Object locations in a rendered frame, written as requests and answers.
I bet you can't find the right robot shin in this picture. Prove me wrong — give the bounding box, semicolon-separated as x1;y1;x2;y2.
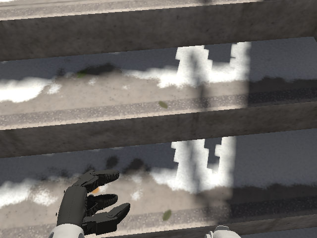
213;225;230;233

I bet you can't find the left robot forearm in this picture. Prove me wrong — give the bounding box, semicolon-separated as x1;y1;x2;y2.
49;223;85;238

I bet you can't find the robot left hand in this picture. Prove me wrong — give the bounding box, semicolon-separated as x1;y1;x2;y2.
55;170;131;236

